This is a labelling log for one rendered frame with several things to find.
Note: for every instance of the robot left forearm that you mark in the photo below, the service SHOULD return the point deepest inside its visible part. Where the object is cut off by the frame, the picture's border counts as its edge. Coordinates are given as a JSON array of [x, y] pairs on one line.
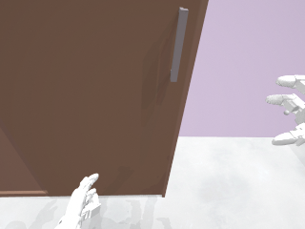
[[69, 221]]

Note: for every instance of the handle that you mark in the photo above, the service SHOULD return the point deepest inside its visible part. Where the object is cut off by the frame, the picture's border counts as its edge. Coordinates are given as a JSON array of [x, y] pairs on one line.
[[178, 44]]

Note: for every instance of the robot right hand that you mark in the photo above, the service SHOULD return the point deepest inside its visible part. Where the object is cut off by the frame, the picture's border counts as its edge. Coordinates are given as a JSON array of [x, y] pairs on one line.
[[294, 105]]

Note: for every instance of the wardrobe door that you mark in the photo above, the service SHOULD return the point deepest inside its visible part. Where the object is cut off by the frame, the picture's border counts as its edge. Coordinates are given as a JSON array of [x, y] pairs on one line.
[[16, 173], [85, 88]]

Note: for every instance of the robot left hand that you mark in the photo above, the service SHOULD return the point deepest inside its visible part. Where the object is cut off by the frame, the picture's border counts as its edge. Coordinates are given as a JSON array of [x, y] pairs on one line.
[[78, 203]]

